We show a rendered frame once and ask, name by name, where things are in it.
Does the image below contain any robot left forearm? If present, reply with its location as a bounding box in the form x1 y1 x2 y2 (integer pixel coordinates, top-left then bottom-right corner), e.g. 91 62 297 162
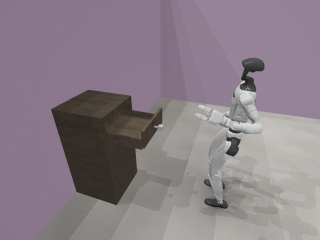
220 116 263 134

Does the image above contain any left robot upper arm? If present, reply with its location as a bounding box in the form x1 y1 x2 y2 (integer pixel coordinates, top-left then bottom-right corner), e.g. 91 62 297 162
239 92 263 134

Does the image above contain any robot left hand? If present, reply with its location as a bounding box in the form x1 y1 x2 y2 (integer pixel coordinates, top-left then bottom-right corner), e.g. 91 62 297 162
195 105 224 125

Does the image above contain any robot right forearm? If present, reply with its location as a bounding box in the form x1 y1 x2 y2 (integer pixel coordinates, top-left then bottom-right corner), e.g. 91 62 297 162
223 111 230 118

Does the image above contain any drawer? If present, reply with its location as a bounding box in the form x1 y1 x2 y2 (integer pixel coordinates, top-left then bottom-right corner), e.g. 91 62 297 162
104 107 163 150

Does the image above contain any left robot thigh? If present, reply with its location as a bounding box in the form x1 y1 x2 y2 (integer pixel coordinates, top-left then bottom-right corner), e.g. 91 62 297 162
209 138 239 179

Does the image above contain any cabinet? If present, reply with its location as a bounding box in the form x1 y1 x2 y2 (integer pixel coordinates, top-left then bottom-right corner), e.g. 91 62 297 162
51 90 137 205

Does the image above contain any handle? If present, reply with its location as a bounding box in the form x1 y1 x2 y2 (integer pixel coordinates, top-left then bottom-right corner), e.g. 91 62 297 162
154 124 164 131

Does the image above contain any left robot foot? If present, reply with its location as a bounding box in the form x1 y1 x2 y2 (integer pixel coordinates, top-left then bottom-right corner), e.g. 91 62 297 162
204 198 228 209

